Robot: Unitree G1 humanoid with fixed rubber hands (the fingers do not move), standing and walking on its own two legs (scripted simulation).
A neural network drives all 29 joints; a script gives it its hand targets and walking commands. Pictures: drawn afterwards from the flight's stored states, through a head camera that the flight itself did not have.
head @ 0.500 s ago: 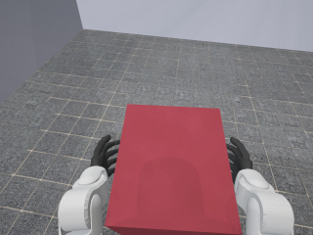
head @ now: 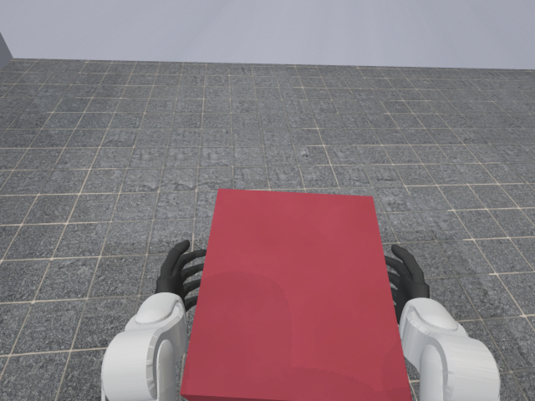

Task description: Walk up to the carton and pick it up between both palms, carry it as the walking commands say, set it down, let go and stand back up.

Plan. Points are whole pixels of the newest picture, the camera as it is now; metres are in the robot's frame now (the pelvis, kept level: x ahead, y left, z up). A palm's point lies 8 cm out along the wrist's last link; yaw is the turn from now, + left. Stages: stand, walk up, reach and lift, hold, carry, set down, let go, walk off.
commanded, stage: carry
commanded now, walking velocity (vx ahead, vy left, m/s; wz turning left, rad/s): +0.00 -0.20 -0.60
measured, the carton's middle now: (287, 312) +0.25 +0.01 +0.02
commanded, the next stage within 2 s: none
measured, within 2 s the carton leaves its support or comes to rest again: neither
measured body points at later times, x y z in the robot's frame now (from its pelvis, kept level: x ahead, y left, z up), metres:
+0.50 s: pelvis -0.07 -0.17 -0.02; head -0.05 -0.16 +0.43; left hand +0.21 -0.10 +0.05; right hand +0.13 -0.39 +0.06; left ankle -0.05 -0.08 -0.72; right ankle -0.01 -0.26 -0.73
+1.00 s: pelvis -0.19 -0.31 -0.02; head -0.19 -0.33 +0.43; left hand +0.10 -0.35 +0.06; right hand -0.09 -0.59 +0.05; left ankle -0.11 -0.16 -0.68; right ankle -0.21 -0.44 -0.73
